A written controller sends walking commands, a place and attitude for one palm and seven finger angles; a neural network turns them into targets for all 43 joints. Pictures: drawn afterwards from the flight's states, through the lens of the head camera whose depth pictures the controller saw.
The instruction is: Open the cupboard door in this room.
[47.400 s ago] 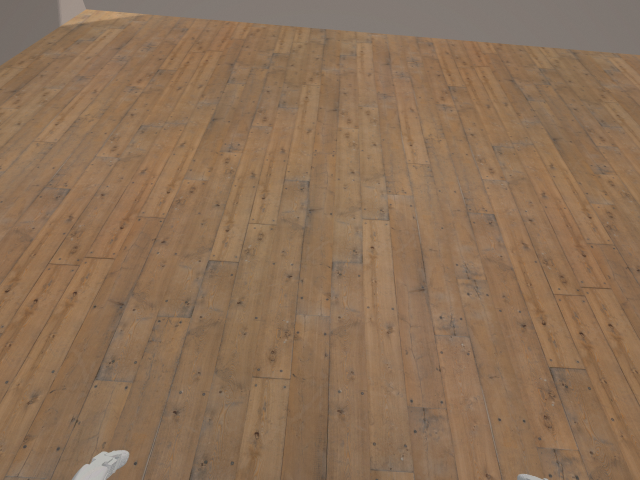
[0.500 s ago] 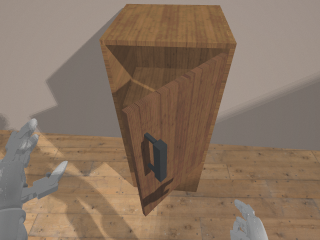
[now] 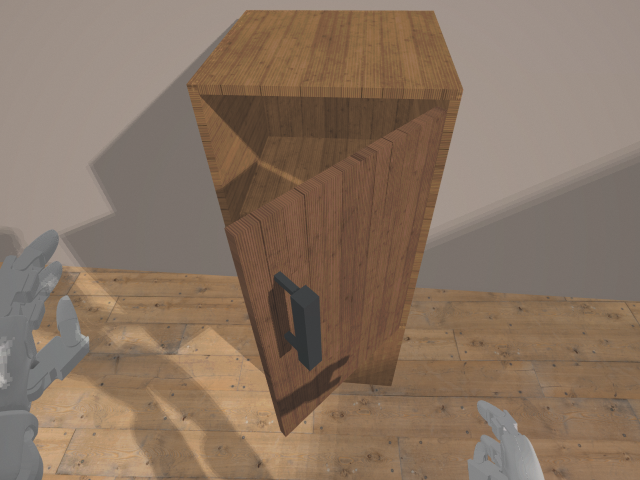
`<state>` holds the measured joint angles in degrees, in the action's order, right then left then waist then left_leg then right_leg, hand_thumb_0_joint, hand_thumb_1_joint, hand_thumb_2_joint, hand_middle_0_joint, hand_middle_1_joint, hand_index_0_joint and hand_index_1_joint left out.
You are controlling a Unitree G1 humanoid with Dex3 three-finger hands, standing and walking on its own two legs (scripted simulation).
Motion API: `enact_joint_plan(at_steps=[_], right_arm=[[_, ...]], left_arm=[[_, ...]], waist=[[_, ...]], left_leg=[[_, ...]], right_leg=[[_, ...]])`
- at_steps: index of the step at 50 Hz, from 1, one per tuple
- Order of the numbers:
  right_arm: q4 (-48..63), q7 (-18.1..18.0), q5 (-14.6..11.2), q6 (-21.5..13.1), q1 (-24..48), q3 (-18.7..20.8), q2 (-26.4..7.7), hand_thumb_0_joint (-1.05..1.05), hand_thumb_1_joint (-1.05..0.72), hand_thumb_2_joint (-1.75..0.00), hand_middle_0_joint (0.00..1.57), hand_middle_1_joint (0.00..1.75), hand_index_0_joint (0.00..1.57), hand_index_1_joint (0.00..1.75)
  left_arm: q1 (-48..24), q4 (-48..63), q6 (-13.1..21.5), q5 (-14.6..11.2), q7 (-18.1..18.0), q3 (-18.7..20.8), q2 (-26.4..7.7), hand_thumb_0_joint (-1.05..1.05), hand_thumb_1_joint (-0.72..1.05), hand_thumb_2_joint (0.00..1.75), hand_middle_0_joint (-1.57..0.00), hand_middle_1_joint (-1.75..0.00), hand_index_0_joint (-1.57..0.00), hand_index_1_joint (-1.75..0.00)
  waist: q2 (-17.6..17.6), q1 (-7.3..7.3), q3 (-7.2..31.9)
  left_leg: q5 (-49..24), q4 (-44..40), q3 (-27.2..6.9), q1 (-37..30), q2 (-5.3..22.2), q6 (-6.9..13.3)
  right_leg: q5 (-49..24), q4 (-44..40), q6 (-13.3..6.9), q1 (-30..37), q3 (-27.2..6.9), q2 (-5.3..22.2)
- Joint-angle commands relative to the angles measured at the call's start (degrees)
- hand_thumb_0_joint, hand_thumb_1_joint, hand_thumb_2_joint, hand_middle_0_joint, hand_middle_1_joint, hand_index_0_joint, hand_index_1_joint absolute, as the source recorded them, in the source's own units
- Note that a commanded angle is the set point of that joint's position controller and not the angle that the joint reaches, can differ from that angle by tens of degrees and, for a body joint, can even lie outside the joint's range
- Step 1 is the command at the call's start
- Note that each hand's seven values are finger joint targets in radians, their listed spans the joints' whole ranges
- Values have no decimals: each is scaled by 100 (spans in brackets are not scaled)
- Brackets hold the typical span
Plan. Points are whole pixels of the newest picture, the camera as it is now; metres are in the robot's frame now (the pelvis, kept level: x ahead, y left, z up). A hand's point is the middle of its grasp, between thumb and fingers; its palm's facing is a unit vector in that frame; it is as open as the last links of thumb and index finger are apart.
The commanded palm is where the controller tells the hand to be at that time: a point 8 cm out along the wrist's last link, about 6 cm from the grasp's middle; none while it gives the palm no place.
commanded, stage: step back with the hand held close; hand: left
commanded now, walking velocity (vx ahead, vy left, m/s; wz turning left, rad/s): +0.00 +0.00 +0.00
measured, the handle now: (297, 321) +0.31 +0.08 +0.04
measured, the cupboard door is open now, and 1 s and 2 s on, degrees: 49 49 49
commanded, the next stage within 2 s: stop stepping back and stand still in 1.04 s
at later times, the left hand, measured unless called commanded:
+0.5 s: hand (52, 374) +0.16 +0.27 +0.15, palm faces +0.32 -0.80 -0.51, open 7.4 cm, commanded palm +0.10 +0.32 +0.17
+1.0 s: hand out of the picture +0.03 +0.31 +0.16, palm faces +0.53 -0.74 -0.40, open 7.4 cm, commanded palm -0.04 +0.35 +0.17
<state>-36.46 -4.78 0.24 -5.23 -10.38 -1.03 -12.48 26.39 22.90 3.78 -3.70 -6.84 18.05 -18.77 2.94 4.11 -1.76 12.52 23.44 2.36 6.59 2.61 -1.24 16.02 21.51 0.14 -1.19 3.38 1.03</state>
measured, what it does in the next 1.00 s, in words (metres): walks backwards: left foot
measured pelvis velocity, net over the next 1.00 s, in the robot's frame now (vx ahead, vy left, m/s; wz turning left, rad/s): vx -0.15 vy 0.04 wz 0.09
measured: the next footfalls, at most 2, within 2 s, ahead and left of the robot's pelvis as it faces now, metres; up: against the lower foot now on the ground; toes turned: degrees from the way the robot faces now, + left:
left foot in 0.98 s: -0.06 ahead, +0.13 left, +0.00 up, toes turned +5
right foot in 1.34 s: -0.30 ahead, -0.09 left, +0.00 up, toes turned -3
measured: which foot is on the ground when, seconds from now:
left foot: down 0.00-0.84, up 0.86-0.96, down 0.98-1.00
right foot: down 0.00-0.98, up 1.00-1.00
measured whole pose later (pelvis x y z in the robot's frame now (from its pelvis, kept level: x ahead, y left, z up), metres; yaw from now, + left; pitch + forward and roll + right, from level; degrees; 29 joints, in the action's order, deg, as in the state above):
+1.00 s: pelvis -0.15 +0.04 -0.02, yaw +5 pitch -1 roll -2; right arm -35.7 -4.8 0.0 -3.6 -11.6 0.3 -12.3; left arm 29.6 32.5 11.7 -1.9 -9.9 23.7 -22.2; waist -0.9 1.6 -2.4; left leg 15.4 38.1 0.9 22.2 -0.7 1.9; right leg 13.2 36.4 2.2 -24.2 -1.1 0.7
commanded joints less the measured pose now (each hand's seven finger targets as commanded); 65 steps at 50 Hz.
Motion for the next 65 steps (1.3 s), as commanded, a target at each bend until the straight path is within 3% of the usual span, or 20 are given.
enact_joint_plan(at_steps=[1,5,6,7,9,12,21,34,37,40,42,44,47,49,51,54,56,61,63,65], right_arm=[[935,-78,13,-327,776,227,-578,0,-90,-90,20,30,20,30],[910,-82,-6,-286,801,248,-595,0,-90,-90,20,30,20,30],[967,-87,-4,-322,835,253,-596,0,-90,-90,20,30,20,30],[1089,-77,-25,-162,722,234,-704,0,-90,-90,20,30,20,30],[1075,-57,-20,25,811,262,-641,0,-90,-90,20,30,20,30],[1201,-57,-35,183,719,302,-687,0,-90,-90,20,30,20,30],[1512,-103,-98,403,664,398,-677,0,-90,-90,20,30,20,30],[1512,-55,-78,6,535,419,-855,0,-90,-90,20,30,20,30],[1509,-37,-80,-110,506,442,-800,0,-90,-90,20,30,20,30],[1410,-16,-49,-186,382,478,-719,0,-90,-90,20,30,20,30],[1107,8,-29,-145,264,488,-597,0,-90,-90,20,30,20,30],[960,28,35,-112,321,443,-547,0,-90,-90,20,30,20,30],[931,-78,-15,-134,363,317,-576,0,-90,-90,20,30,20,30],[1040,-136,0,-303,441,359,-808,0,-90,-90,20,30,20,30],[856,-70,123,-470,331,406,-519,0,-90,-90,20,30,20,30],[864,101,92,-516,374,568,-653,0,-90,-90,20,30,20,30],[901,187,26,-537,457,564,-638,0,-90,-90,20,30,20,30],[988,196,37,-573,389,382,-543,0,-90,-90,20,30,20,30],[1017,167,43,-512,367,335,-537,0,-90,-90,20,30,20,30],[1040,140,39,-367,321,317,-467,0,-90,-90,20,30,20,30]], left_arm=[[-404,1072,382,-19,-107,717,-1012,0,90,90,-20,-30,-20,-30],[-524,870,397,-18,-76,690,-992,0,90,90,-20,-30,-20,-30],[-827,1383,478,-32,-102,900,-1263,0,90,90,-20,-30,-20,-30],[-1105,1539,662,10,-108,1492,-1888,0,90,90,-20,-30,-20,-30],[-322,1007,589,17,-3,1022,-1361,0,90,90,-20,-30,-20,-30],[47,1211,604,19,-5,916,-1220,0,90,90,-20,-30,-20,-30],[610,1946,679,-24,-176,1383,-1624,0,90,90,-20,-30,-20,-30],[489,1954,1005,154,-295,1389,-1378,0,90,90,-20,-30,-20,-30],[526,2028,1084,192,-294,1480,-1428,0,90,90,-20,-30,-20,-30],[623,2204,1173,130,-304,1603,-1655,0,90,90,-20,-30,-20,-30],[530,2167,1164,133,-382,1429,-1592,0,90,90,-20,-30,-20,-30],[181,2038,1064,182,-415,1255,-1431,0,90,90,-20,-30,-20,-30],[-278,1856,1007,137,-418,1150,-1391,0,90,90,-20,-30,-20,-30],[-557,2081,1188,201,-470,1320,-1446,0,90,90,-20,-30,-20,-30],[-415,1773,1258,190,-470,1447,-1498,0,90,90,-20,-30,-20,-30],[-233,2261,1195,120,-402,1284,-1347,0,90,90,-20,-30,-20,-30],[125,2511,1100,95,-385,1094,-1192,0,90,90,-20,-30,-20,-30],[603,2688,974,-8,-428,1264,-1382,0,90,90,-20,-30,-20,-30],[706,2501,917,-43,-448,1372,-1461,0,90,90,-20,-30,-20,-30],[1088,2237,914,-53,-401,1617,-1719,0,90,90,-20,-30,-20,-30]], waist=[[-60,-18,438],[-216,-29,280],[-69,4,566],[-234,-257,78],[-577,-287,172],[-161,-323,583],[-61,-307,1190],[831,-348,444],[827,-321,527],[-81,-388,623],[-1151,-434,585],[-1491,-441,516],[-540,-575,99],[1566,-430,153],[1086,-467,586],[456,-428,863],[622,-403,1064],[1449,-470,1134],[1547,-458,1068],[942,-467,1114]], left_leg=[[-1466,-163,58,-503,-189,244],[-1232,-232,57,-479,-179,251],[-1243,-201,41,-584,-199,268],[-1225,137,15,-171,-59,331],[-1241,317,25,-104,-64,301],[-1719,305,29,-127,-8,267],[-2258,228,-112,87,200,222],[2342,-1061,-924,2922,691,524],[2527,-994,-967,3143,713,579],[1784,444,-351,1835,37,245],[1049,2756,-85,572,-377,-14],[1230,3379,-253,609,-209,49],[638,487,-150,558,-151,92],[507,-1029,-2072,1985,1536,754],[264,-1195,-2396,1883,1991,1078],[-869,-542,-1574,1149,1656,1126],[-885,-536,-1174,786,1440,983],[1860,-1585,-1155,714,957,572],[2063,-1641,-835,931,680,271],[1262,-737,-118,928,103,-28]], right_leg=[[-1895,-342,7,-453,-50,-99],[-1588,-444,10,-542,-56,-116],[-1640,-421,14,-459,-99,-93],[-2163,-660,52,-1069,-317,200],[-2537,-581,68,-1078,-296,361],[-2631,-301,80,-928,-197,349],[-2393,255,109,-769,-156,178],[221,1181,110,-112,-169,-255],[249,1383,48,-3,-198,-343],[1252,-3,-247,-1592,-976,194],[2076,-1065,-797,-3508,-2215,1359],[1381,-947,-843,-3603,-1917,1537],[363,188,-208,-3062,-949,579],[670,2632,147,-2081,-321,-319],[1377,4539,74,-2282,-815,-392],[1072,4598,123,-2508,-778,-327],[1060,4225,166,-2458,-496,-376],[1551,2016,20,-1443,207,-557],[1497,711,-119,-711,512,-683],[658,-564,-336,-330,320,-355]])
